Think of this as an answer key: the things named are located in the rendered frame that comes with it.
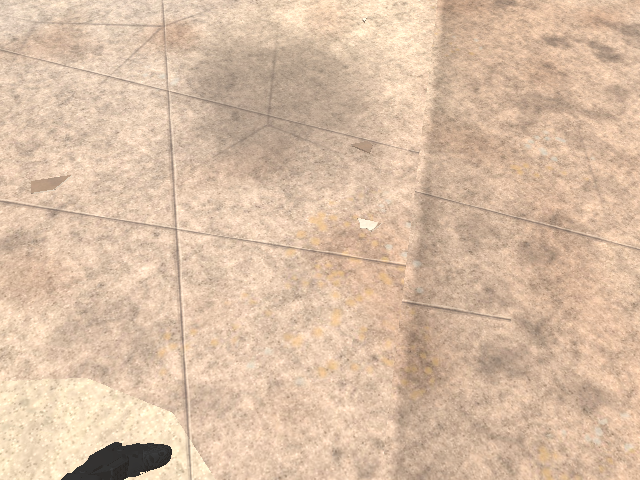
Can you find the robot left hand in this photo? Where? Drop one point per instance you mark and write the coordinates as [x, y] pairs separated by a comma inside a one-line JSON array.
[[117, 462]]

